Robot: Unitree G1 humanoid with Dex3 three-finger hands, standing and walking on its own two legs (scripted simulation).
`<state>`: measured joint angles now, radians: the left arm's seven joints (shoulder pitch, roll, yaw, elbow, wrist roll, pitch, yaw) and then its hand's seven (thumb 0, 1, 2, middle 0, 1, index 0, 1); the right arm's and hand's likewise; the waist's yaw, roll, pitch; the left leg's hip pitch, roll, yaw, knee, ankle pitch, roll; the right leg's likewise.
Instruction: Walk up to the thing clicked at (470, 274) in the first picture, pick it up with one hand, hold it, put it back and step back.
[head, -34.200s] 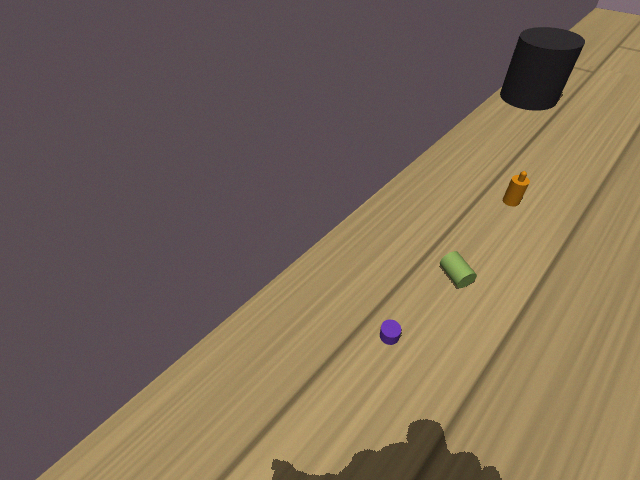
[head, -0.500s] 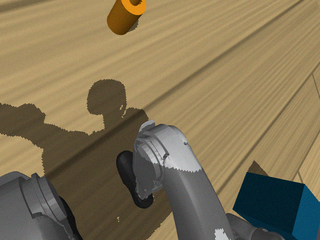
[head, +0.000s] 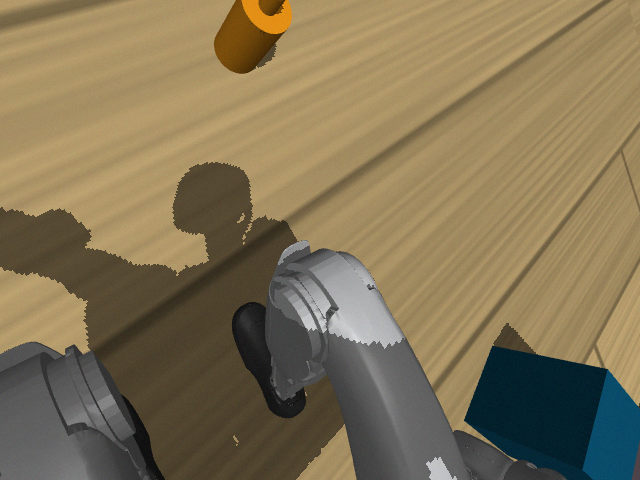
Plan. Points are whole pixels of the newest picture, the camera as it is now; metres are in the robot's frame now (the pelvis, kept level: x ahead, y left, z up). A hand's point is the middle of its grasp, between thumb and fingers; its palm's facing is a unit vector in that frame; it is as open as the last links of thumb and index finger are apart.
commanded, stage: close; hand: left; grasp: from above
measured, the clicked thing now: out of the picture +0.42 +0.42 -0.28
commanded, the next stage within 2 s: settle in 1.42 s
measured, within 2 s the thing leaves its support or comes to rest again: leaves its support in 1.94 s
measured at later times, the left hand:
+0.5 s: hand out of the picture +0.41 +0.40 -0.26, palm faces +0.10 -0.42 -0.90, open 11.7 cm
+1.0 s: hand out of the picture +0.41 +0.40 -0.26, palm faces +0.09 -0.43 -0.90, open 11.7 cm
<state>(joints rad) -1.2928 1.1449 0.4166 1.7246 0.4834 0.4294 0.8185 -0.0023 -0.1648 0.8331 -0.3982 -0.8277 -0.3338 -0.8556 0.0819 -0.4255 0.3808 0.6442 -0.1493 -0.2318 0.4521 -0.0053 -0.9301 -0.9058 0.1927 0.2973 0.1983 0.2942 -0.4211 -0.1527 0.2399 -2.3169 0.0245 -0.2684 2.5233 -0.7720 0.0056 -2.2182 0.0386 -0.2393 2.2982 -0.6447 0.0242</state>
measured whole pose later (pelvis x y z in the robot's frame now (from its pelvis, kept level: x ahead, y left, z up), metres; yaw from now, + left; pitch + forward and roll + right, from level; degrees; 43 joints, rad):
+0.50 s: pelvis +0.00 +0.00 +0.00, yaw +0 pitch +30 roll -16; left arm -1.29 1.15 0.41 1.72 0.47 0.43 0.81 0.00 -0.15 0.79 -0.43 -0.78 -0.37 -0.81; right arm 0.08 -0.44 0.38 0.64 -0.15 -0.24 0.45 -0.01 -0.92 -0.90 0.19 0.30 0.20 0.29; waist -0.42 -0.15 0.25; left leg -2.32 0.02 -0.27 2.52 -0.77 0.00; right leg -2.22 0.04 -0.24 2.30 -0.64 0.02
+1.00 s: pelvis +0.00 +0.00 +0.00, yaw +0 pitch +30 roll -16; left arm -1.29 1.15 0.41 1.73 0.48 0.42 0.81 0.00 -0.17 0.81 -0.44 -0.79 -0.37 -0.82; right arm 0.08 -0.43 0.39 0.64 -0.15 -0.24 0.44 -0.01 -0.92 -0.90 0.19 0.30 0.20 0.29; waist -0.42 -0.15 0.24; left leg -2.31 0.03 -0.27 2.52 -0.78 0.00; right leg -2.22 0.04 -0.24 2.30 -0.65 0.02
